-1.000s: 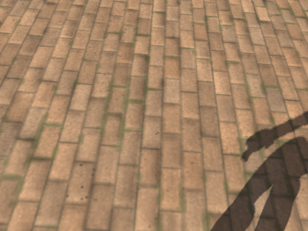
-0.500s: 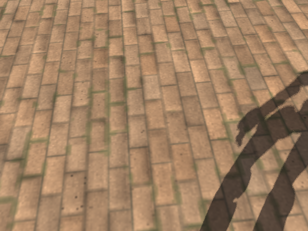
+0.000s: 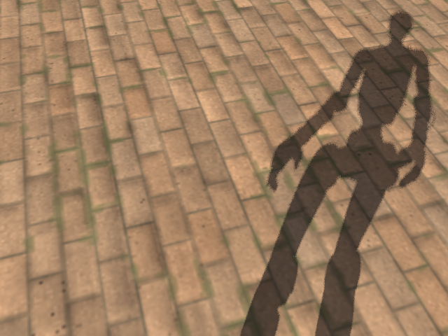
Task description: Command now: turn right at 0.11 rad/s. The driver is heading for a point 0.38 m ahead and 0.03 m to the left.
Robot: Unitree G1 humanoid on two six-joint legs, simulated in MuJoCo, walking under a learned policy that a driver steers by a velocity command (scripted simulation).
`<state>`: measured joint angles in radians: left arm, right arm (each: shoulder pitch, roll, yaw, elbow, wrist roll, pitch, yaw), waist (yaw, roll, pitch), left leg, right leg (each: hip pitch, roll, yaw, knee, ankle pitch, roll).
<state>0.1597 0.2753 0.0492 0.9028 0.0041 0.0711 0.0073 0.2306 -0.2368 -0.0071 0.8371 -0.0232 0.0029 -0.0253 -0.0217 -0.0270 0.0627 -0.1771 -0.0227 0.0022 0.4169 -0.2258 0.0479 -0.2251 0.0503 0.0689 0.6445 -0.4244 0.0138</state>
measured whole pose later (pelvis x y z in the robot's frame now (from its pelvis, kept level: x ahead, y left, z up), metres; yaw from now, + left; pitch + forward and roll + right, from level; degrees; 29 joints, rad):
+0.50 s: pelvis +0.06 +0.02 -0.01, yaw -1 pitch -1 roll -1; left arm 0.35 0.27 0.05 1.05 0.02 -0.03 0.00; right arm 0.24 -0.28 -0.04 0.92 -0.03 -0.05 0.01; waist 0.01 -0.03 0.02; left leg -0.26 -0.01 0.06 0.51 -0.25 0.06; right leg -0.09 0.01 0.06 0.53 -0.41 -0.06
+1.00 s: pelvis +0.28 +0.02 -0.02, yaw +1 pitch -1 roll +0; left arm 0.09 0.20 0.01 0.94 0.01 -0.07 0.00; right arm 0.37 -0.18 -0.01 1.06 0.01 -0.05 -0.02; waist -0.04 0.01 0.11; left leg -0.17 -0.05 -0.01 1.00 -0.51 0.04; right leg -0.42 0.05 -0.11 0.55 -0.13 -0.12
